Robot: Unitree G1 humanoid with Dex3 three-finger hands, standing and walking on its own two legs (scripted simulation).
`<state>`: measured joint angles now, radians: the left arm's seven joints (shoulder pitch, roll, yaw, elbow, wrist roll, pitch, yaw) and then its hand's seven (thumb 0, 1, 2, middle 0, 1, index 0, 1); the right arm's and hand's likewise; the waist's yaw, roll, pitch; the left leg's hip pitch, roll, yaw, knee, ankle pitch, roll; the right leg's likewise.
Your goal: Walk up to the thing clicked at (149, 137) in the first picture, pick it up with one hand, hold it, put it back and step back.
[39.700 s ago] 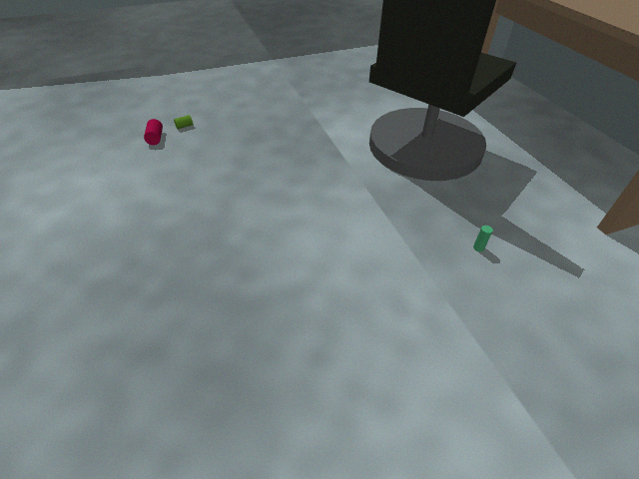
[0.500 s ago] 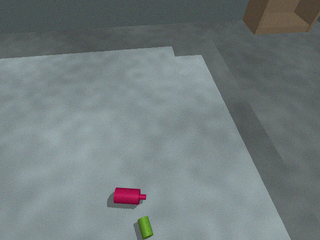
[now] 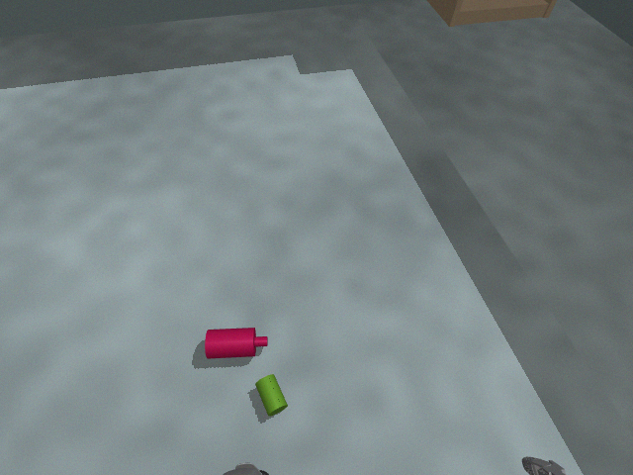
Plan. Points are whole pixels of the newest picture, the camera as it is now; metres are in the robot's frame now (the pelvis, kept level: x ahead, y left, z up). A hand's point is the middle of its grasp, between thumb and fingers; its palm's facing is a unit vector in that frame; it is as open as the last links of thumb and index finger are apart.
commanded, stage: step back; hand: left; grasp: from above
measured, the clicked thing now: (237, 342) +0.55 +0.20 -0.71
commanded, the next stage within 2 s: none
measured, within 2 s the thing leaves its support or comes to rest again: neither
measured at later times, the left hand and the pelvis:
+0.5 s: hand out of the picture -0.04 +0.25 -0.14, palm faces +0.07 -0.92 -0.38, open 7.4 cm; pelvis -0.14 -0.02 +0.00, yaw +5 degrees
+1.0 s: hand out of the picture -0.23 +0.21 -0.12, palm faces +0.06 -0.89 -0.45, open 7.4 cm; pelvis -0.31 -0.07 +0.00, yaw +4 degrees
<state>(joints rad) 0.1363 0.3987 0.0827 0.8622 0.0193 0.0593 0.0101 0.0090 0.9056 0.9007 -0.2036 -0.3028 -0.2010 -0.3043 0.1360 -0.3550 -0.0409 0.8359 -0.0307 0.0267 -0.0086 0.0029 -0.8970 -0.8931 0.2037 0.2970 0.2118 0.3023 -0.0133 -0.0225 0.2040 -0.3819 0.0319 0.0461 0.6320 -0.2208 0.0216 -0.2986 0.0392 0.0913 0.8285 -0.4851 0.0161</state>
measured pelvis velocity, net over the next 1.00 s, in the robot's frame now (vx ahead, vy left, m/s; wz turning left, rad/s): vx -0.31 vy -0.07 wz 0.08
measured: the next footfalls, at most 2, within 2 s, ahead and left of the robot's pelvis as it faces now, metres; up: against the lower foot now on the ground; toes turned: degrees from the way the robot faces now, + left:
right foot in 0.04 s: +0.01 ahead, -0.13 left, +0.00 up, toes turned +3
left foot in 0.40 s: -0.11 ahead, +0.09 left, +0.00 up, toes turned +2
